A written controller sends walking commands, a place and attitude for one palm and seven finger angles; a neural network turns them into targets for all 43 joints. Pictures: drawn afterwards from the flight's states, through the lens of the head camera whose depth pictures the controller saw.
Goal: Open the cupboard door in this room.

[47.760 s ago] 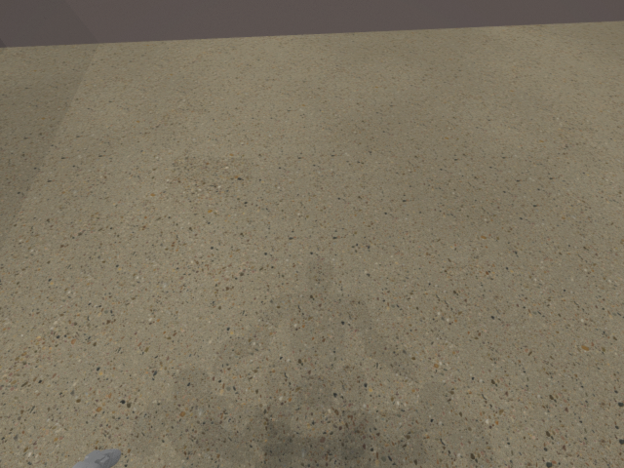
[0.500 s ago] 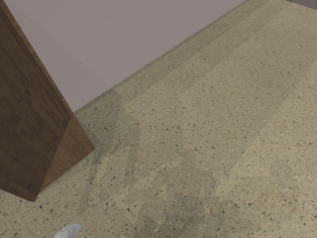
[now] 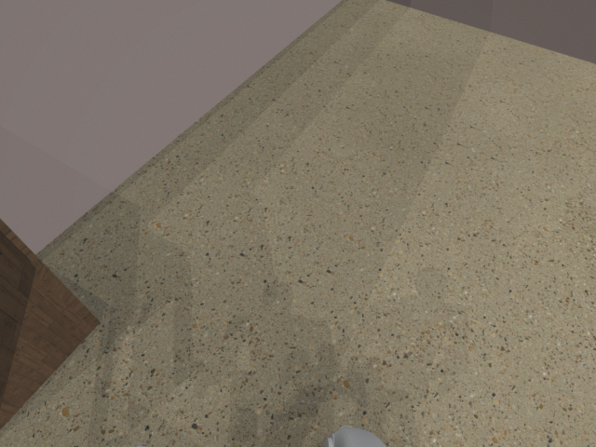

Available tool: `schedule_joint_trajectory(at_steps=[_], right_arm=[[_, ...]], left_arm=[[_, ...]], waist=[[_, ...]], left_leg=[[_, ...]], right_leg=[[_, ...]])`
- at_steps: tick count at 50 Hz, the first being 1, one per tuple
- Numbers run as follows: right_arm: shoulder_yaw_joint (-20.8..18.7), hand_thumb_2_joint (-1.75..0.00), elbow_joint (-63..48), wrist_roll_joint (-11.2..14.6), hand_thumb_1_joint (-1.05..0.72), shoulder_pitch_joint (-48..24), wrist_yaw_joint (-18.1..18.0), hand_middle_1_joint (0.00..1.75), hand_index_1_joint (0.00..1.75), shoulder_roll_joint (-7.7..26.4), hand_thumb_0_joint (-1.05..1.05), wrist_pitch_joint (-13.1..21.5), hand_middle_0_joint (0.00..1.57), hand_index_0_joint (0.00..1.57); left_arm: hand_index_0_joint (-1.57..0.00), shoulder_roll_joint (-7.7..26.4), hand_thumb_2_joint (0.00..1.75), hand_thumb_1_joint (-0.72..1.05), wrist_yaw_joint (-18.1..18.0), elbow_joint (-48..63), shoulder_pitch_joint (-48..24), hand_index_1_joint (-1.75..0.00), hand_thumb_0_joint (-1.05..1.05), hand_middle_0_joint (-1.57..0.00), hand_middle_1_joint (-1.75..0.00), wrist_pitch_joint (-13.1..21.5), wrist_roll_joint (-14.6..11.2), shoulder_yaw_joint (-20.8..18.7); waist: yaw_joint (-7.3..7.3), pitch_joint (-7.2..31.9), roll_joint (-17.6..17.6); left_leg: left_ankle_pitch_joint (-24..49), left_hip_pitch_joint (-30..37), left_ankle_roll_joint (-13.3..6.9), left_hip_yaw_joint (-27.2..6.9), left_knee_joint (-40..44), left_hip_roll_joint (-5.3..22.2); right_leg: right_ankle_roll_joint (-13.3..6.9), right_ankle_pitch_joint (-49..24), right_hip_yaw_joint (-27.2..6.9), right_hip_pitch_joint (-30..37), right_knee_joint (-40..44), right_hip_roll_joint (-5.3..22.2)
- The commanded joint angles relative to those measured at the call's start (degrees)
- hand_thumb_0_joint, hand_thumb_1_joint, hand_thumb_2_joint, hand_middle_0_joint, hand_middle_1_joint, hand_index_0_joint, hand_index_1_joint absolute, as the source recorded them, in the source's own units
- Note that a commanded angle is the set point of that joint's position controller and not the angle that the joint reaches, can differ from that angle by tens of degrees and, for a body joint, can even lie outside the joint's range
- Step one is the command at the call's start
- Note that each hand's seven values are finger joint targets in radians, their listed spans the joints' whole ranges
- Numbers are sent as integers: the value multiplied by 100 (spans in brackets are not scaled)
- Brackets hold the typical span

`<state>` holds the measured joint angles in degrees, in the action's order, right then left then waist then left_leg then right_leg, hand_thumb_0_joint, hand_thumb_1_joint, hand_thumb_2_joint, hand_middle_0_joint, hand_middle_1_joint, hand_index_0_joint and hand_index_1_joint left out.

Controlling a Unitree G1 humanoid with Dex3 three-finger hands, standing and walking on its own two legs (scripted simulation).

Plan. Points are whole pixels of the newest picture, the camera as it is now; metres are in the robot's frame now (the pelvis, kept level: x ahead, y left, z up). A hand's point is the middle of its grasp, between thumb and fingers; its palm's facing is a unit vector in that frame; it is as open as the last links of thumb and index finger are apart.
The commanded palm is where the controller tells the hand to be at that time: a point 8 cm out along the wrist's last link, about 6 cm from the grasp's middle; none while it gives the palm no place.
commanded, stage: walk to a spot facing it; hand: left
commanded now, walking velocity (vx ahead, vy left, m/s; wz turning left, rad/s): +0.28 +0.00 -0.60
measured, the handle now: out of the picture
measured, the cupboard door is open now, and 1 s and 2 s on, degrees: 40 40 40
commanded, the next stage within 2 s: turn to face it in 1.30 s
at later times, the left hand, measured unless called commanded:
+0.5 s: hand (236, 393) +0.21 +0.10 -0.17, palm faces -0.27 -0.95 -0.18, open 7.4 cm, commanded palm none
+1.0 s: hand (312, 233) +0.54 +0.00 -0.16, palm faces -0.50 -0.85 -0.17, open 7.4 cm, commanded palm none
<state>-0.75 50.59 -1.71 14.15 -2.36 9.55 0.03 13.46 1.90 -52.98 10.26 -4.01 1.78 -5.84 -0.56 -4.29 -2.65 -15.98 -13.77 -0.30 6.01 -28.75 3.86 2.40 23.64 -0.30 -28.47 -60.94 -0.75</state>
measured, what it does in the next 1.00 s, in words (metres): walks ahead, turning right: right foot, then left foot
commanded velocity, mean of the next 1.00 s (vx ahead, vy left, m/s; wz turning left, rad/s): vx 0.35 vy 0.00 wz -0.43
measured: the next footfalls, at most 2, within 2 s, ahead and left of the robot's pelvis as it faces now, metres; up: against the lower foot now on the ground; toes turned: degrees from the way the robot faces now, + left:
right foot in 0.24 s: +0.08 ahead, -0.16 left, +0.00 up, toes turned -16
left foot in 0.62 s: +0.35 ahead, +0.01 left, +0.00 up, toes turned -13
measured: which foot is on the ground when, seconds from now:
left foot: down 0.00-0.24, up 0.26-0.60, down 0.62-1.00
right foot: up 0.00-0.22, down 0.24-0.64, up 0.66-1.00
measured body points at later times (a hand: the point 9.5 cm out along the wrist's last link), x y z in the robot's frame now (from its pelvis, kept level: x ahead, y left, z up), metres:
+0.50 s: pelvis +0.12 -0.06 +0.00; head +0.17 -0.07 +0.45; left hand +0.23 +0.15 -0.15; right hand +0.10 -0.32 -0.14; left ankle +0.22 +0.06 -0.69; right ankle +0.04 -0.14 -0.74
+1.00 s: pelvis +0.35 -0.11 +0.00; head +0.39 -0.13 +0.45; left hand +0.56 +0.04 -0.15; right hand +0.18 -0.26 -0.15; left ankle +0.31 +0.02 -0.74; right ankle +0.39 -0.27 -0.69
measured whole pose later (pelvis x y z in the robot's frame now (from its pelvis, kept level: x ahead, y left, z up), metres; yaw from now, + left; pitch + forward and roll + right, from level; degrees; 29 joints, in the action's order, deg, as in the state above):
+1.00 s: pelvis +0.35 -0.11 +0.00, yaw -30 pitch +1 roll +1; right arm -1.3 60.4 -1.7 24.8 -1.4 8.5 3.8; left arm 10.6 2.2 -55.5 6.1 -0.9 2.2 -4.9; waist 2.2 -4.2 -1.2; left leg -18.9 -0.2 -0.2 16.9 -18.5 2.3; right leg -1.1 7.6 4.3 -35.7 -48.6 5.3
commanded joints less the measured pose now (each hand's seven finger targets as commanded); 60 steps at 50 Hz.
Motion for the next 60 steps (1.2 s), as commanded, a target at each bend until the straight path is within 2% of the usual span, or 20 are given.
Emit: schedule_joint_trajectory(at_steps=[1,8,10,11,12,13,17,27,29,30,32,35,39,49,54,55,56,57,58,60], right_arm=[[-373,-90,-129,-24,-90,703,-30,30,30,1109,0,171,20,20],[-449,-90,84,-74,-90,875,99,30,30,1292,0,171,20,20],[-424,-90,49,-27,-90,598,137,30,30,1260,0,165,20,20],[-357,-90,-108,91,-90,330,213,30,30,1007,0,184,20,20],[-256,-90,-522,112,-90,-324,258,30,30,681,0,175,20,20],[-312,-90,-493,82,-90,-560,230,30,30,986,0,141,20,20],[-380,-90,-21,-11,-90,-67,292,30,30,731,0,53,20,20],[-344,-90,-225,59,-90,-649,322,30,30,576,0,279,20,20],[-364,-90,32,39,-90,76,258,30,30,724,0,349,20,20],[-427,-90,293,10,-90,850,193,30,30,970,0,393,20,20],[-584,-90,478,-106,-90,2100,67,30,30,1868,0,373,20,20],[-351,-90,266,-61,-90,868,74,30,30,943,0,405,20,20],[-261,-90,453,21,-90,927,43,30,30,638,0,537,20,20],[-197,-90,890,-36,-90,1686,83,30,30,602,0,432,20,20],[-226,-90,963,-6,-90,1453,80,30,30,921,0,360,20,20],[-230,-90,894,51,-90,1154,104,30,30,977,0,364,20,20],[-209,-90,797,168,-90,1229,184,30,30,717,0,394,20,20],[-200,-90,595,219,-90,1087,170,30,30,413,0,408,20,20],[-259,-90,578,173,-90,771,177,30,30,520,0,359,20,20],[-281,-90,642,74,-90,425,176,30,30,344,0,290,20,20]], left_arm=[[-20,137,90,90,130,611,-523,-30,0,-20,-30,235,-13,31],[-20,67,90,90,188,646,-733,-30,0,-20,-30,361,4,78],[-20,285,90,90,134,299,270,-30,0,-20,-30,436,9,-14],[-20,832,90,90,51,5,1236,-30,0,-20,-30,508,28,-156],[-20,1526,90,90,-84,-172,1872,-30,0,-20,-30,525,-44,-314],[-20,1488,90,90,-186,-155,1657,-30,0,-20,-30,515,-104,-279],[-20,693,90,90,-210,177,275,-30,0,-20,-30,590,-29,-45],[-20,725,90,90,-160,-275,682,-30,0,-20,-30,741,-30,-41],[-20,727,90,90,-177,-251,419,-30,0,-20,-30,727,-83,-58],[-20,581,90,90,-162,-221,387,-30,0,-20,-30,725,-102,-37],[-20,130,90,90,-76,17,543,-30,0,-20,-30,751,-128,87],[-20,81,90,90,-7,-72,43,-30,0,-20,-30,703,-3,37],[-20,-200,90,90,39,-194,320,-30,0,-20,-30,496,25,100],[-20,-338,90,90,90,266,-1069,-30,0,-20,-30,499,-8,187],[-20,-42,90,90,9,-39,94,-30,0,-20,-30,602,-21,95],[-20,182,90,90,-25,-350,1122,-30,0,-20,-30,667,-1,6],[-20,804,90,90,-102,-565,1928,-30,0,-20,-30,706,17,-155],[-20,1249,90,90,-177,-646,2158,-30,0,-20,-30,696,-96,-231],[-20,1241,90,90,-231,-546,1643,-30,0,-20,-30,681,-154,-209],[-20,485,90,90,-251,-369,689,-30,0,-20,-30,703,-159,59]], waist=[[336,335,1184],[387,265,1268],[-196,586,635],[-691,981,-649],[-1011,826,-1995],[-868,484,-1404],[33,18,-562],[-13,32,-395],[411,214,-118],[709,608,261],[976,1521,2216],[383,67,1203],[117,317,876],[413,-327,762],[-245,390,903],[-760,846,724],[-1044,1548,-338],[-912,1719,-1209],[-719,1280,-692],[-175,133,160]], left_leg=[[484,1136,-604,-788,1425,1460],[-143,737,-527,-140,1164,1664],[107,-66,-197,367,-125,1317],[-128,-1439,71,982,-1780,805],[-2245,-3100,316,676,-3442,9],[-1874,-3379,241,-304,-4029,284],[-323,-2158,387,-396,-3308,449],[52,-1434,301,-137,-974,-16],[419,-123,226,29,-189,-231],[385,1160,95,-208,100,-89],[-332,2844,-951,-3641,1227,2388],[-428,727,-570,-2341,1696,1955],[1858,877,-411,-589,1582,1447],[2736,1293,-501,521,1704,1416],[5452,1488,-357,836,-24,1523],[5090,859,-159,1027,-1239,1281],[2637,-640,56,1136,-3024,665],[-1776,-2158,255,578,-4988,-243],[-1354,-2572,112,-364,-5514,80],[-272,-2208,133,-604,-4877,546]], right_leg=[[-4,-248,201,-763,408,406],[-245,6,807,466,2398,224],[-452,-612,926,2246,3315,-1],[-890,336,-461,3836,3955,994],[-1631,125,-3166,4274,4723,2420],[-1810,771,-3279,3642,4918,2464],[-1268,187,-1393,1863,5052,1460],[-1291,-1915,-1160,2425,4511,1313],[-1108,-2368,-858,1969,3845,1047],[-922,-2548,-645,1395,2814,749],[-529,914,1,-692,-623,-332],[-492,-587,-368,-1060,-1679,556],[-305,-1076,-101,-897,-1007,637],[-464,-1639,668,-796,1763,508],[-930,-884,1055,1135,2377,-79],[-1039,-1199,1006,2583,2825,-114],[-1460,-809,-638,4267,3326,1121],[-2112,-1752,-3403,4831,4153,2523],[-2029,-1097,-3131,4108,4498,2550],[-1470,-1002,-1802,2065,4803,1951]])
